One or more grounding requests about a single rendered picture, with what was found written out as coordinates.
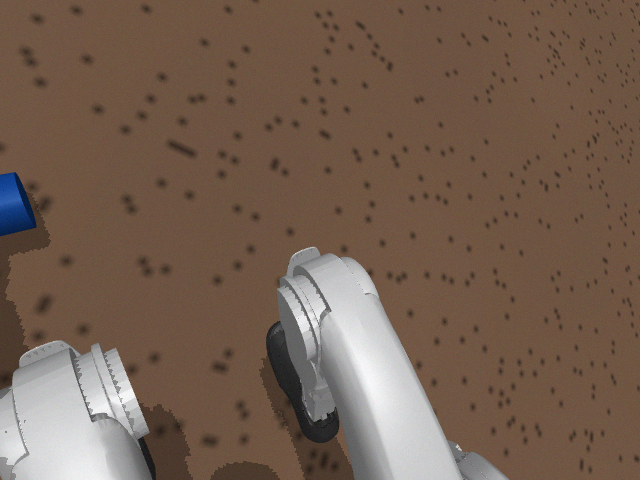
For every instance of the right robot foot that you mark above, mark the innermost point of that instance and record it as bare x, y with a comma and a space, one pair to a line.
289, 381

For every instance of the right robot hand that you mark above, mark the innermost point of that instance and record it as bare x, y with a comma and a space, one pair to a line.
473, 466

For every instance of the bottle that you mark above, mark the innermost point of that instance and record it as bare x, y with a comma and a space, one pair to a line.
16, 213

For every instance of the left robot foot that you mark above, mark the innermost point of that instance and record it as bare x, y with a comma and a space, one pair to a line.
147, 457

